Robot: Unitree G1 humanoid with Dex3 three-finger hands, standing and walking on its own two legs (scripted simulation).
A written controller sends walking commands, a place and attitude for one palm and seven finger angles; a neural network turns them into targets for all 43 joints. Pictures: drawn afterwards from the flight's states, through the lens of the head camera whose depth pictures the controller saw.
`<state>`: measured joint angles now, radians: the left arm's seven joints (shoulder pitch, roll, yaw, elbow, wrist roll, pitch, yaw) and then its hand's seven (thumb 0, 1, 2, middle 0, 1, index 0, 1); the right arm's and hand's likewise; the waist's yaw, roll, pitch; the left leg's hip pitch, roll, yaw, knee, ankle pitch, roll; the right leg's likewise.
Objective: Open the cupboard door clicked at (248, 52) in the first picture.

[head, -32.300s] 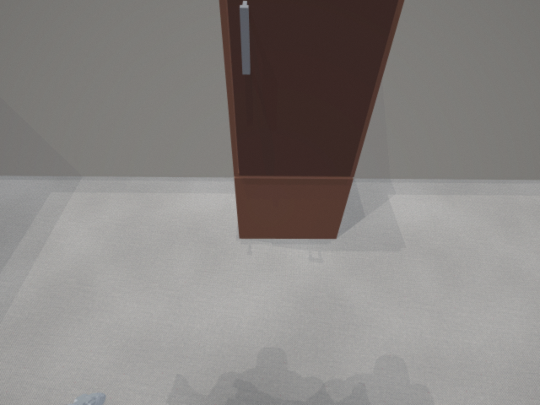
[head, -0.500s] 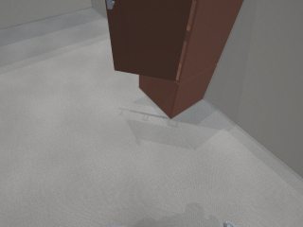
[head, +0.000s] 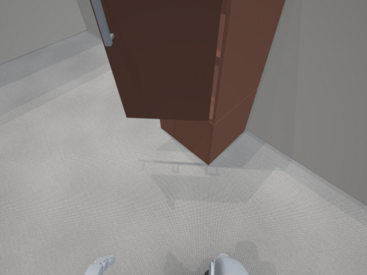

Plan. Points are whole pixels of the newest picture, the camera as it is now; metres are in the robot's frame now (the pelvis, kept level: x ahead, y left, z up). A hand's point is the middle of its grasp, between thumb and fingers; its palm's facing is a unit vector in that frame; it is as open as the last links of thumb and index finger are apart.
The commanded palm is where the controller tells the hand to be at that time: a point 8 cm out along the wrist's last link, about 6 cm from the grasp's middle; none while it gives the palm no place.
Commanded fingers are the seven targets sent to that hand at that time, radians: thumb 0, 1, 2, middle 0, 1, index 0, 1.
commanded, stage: take the last steps up to it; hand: left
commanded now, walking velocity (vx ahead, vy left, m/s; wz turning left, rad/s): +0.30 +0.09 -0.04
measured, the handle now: (103, 17) +0.82 +0.26 +0.16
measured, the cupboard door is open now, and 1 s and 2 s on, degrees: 41 41 41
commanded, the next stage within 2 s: come to a stop and stand still in 0.34 s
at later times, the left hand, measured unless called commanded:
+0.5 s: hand out of the picture +0.14 +0.19 -0.16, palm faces +0.11 -0.98 -0.16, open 7.3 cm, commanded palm none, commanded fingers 0.00 0.90 0.90 -0.20 -0.30 -0.20 -0.30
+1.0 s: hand (104, 203) +0.33 +0.24 -0.15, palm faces -0.03 -0.96 -0.27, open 7.4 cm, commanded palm none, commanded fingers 0.00 0.90 0.90 -0.20 -0.30 -0.20 -0.30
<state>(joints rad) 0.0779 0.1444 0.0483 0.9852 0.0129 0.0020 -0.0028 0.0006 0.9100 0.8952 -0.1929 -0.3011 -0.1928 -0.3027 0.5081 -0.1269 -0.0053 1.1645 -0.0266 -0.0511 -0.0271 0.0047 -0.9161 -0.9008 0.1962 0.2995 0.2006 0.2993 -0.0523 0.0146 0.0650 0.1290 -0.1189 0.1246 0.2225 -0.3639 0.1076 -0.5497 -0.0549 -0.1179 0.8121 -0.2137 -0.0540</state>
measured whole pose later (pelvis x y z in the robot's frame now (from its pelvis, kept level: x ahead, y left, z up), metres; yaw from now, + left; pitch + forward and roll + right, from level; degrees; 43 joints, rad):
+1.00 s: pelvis +0.22 +0.04 +0.00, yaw -3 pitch +1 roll -1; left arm 0.15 0.23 0.07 0.94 0.02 0.04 0.02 0.00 0.91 0.90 -0.19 -0.30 -0.19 -0.30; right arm 0.18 -0.21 -0.07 1.02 -0.03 0.03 -0.02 0.00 -0.92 -0.90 0.20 0.30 0.20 0.30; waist -0.03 0.02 0.04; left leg -0.40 0.10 0.11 0.50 -0.11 0.00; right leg -0.26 -0.05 -0.04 0.63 -0.39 0.02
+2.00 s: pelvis +0.22 +0.07 +0.01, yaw -4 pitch +0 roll +1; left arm 0.26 0.19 -0.01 1.06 0.02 0.01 0.03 0.00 0.91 0.89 -0.20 -0.30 -0.20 -0.30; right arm 0.23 -0.19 0.00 1.04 -0.02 -0.02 -0.01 0.00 -0.91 -0.90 0.20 0.30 0.20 0.30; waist 0.01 0.00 0.04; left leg -0.21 -0.04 0.10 0.47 -0.25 0.06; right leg -0.19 -0.10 0.03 0.48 -0.29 0.07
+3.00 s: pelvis +0.24 +0.04 +0.00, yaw -5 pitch +0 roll +2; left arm 0.28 0.19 0.04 1.03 0.02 0.04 0.04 0.00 0.91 0.89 -0.20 -0.30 -0.20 -0.30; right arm 0.25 -0.18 -0.02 1.01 -0.03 0.00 -0.02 0.01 -0.91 -0.90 0.20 0.30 0.20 0.30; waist 0.03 -0.03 0.06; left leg -0.23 -0.02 0.11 0.55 -0.33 0.04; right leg -0.30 -0.07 -0.04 0.77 -0.51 -0.01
